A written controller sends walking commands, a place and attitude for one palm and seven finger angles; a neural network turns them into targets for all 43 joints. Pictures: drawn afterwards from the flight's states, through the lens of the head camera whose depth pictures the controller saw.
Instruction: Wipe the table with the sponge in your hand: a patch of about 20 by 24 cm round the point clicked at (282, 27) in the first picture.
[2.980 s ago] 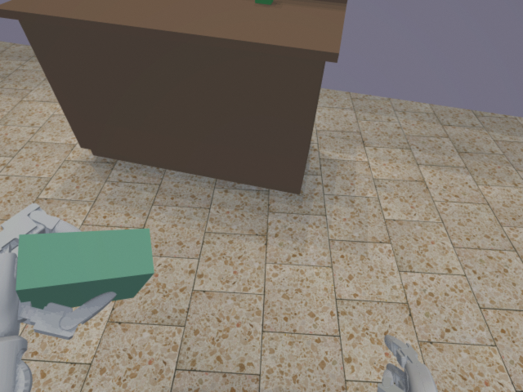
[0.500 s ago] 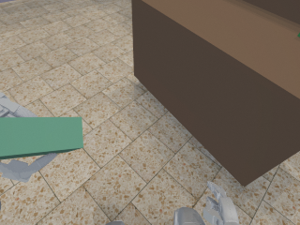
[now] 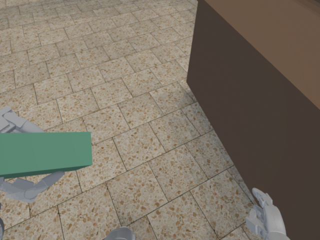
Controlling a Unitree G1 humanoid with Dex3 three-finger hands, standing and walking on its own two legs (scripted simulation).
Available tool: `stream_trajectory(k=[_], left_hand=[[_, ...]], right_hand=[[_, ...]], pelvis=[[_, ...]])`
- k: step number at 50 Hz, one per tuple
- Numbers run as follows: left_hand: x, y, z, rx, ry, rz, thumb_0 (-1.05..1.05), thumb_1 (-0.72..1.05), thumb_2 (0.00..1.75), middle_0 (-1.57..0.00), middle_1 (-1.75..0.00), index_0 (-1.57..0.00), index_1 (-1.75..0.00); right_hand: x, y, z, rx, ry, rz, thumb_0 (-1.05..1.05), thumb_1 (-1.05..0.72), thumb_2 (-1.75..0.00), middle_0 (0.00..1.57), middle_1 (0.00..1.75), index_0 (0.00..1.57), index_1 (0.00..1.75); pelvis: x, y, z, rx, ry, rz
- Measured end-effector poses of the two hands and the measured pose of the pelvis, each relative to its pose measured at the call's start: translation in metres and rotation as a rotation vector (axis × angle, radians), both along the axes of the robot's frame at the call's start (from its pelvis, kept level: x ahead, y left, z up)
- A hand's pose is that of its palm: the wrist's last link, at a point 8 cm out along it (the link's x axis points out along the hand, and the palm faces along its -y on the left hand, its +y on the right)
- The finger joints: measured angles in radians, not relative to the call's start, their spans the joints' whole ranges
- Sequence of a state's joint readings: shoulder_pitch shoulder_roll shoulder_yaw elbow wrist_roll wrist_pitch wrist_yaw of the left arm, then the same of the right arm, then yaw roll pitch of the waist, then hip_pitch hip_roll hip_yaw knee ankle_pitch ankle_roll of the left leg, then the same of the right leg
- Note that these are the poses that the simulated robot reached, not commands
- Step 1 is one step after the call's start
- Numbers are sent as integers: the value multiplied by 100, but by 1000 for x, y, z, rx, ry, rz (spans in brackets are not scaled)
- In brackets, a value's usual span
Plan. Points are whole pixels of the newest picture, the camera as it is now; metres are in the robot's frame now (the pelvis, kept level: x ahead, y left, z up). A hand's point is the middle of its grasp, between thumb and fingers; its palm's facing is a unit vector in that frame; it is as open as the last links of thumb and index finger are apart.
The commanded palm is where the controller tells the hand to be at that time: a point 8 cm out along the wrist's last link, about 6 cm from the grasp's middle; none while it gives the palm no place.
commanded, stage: walk to a spot facing it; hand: left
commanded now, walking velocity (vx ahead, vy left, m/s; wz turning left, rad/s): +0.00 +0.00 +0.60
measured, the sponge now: (57, 155) +0.23 +0.19 +0.17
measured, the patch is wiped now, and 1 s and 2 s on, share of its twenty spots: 0.00 0.00 0.00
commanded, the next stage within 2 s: none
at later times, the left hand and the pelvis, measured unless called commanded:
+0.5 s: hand out of the picture +0.09 +0.23 +0.19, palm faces +0.66 -0.57 -0.49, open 9.7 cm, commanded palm +0.04 +0.25 +0.18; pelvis -0.03 -0.06 -0.01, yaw +18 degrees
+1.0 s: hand out of the picture -0.01 +0.25 +0.19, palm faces +0.83 -0.39 -0.39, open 9.7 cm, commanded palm -0.07 +0.25 +0.18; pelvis -0.04 -0.07 +0.00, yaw +35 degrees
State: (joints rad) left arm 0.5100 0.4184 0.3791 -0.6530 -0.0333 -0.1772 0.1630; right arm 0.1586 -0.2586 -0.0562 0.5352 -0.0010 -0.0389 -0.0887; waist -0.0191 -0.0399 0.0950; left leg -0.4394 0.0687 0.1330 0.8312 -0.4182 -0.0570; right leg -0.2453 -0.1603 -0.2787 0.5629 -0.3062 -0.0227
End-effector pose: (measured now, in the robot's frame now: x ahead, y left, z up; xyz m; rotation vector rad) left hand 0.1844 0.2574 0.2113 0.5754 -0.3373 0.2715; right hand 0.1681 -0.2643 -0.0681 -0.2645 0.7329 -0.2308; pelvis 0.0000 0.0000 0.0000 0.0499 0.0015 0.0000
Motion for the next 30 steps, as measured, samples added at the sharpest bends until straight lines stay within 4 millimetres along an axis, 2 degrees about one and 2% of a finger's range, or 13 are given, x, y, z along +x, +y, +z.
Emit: stream_trajectory(k=[3,6,9,12,17,22,26,30], left_hand=[[-8,17,4,20,-52,37,0,-45,99,-80,-133,-79,-133],[-15,36,-9,-4,-68,85,0,-45,99,-80,-133,-79,-133],[-24,46,-23,-30,-9,136,0,-45,99,-80,-133,-79,-133],[-43,42,-28,-59,36,166,0,-45,99,-80,-133,-79,-133],[-88,17,-8,-35,15,199,0,-45,99,-80,-134,-79,-134],[-127,0,6,46,-11,341,0,-45,99,-80,-134,-79,-134],[-150,-8,-8,-25,5,486,0,-45,100,-80,-134,-79,-134],[-164,-19,-26,-134,68,560,0,-45,100,-80,-134,-79,-134]], right_hand=[[10,7,0,-19,-5,25,2,-91,-90,20,30,20,30],[17,23,-6,-3,-17,38,1,-91,-90,20,30,20,30],[16,49,-10,63,4,102,1,-91,-90,20,30,20,30],[10,71,-11,126,32,186,1,-91,-90,20,30,20,30],[5,87,-17,186,48,310,1,-91,-90,21,30,20,30],[13,78,-35,227,48,392,1,-90,-90,21,30,21,30],[22,58,-45,203,75,451,2,-91,-90,21,30,20,30],[31,32,-33,141,93,472,2,-91,-90,21,30,20,30]], pelvis=[[4,6,-7,-12,17,30],[4,12,-16,-8,6,54],[-1,8,-11,-42,-8,98],[-6,0,-4,-71,-14,146],[-14,-18,-2,-81,-16,214],[-20,-45,-9,-62,-17,267],[-27,-67,-10,-23,-36,338],[-27,-80,3,19,-34,388]])
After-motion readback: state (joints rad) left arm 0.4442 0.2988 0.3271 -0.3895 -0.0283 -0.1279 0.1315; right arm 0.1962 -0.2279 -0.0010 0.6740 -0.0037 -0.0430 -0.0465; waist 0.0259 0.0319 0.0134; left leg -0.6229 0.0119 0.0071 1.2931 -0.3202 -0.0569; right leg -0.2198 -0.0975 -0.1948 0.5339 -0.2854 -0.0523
